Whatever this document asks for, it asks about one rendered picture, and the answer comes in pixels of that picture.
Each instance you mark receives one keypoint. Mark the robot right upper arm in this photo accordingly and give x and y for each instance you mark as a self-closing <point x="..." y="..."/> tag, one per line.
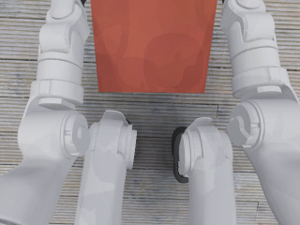
<point x="268" y="131"/>

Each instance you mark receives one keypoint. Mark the robot left upper arm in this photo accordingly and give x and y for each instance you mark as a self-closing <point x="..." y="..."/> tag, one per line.
<point x="50" y="142"/>

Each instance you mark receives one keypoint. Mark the robot left forearm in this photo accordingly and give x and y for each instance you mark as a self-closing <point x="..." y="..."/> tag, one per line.
<point x="58" y="86"/>

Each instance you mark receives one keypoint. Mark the right robot thigh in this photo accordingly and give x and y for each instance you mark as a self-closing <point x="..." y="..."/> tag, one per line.
<point x="210" y="177"/>

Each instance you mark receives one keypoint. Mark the robot right forearm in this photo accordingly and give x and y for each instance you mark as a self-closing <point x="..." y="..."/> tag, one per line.
<point x="253" y="50"/>

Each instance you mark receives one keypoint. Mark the right robot foot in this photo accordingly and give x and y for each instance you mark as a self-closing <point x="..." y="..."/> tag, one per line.
<point x="176" y="139"/>

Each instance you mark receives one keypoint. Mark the carton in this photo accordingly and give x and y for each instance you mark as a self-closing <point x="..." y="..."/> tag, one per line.
<point x="152" y="46"/>

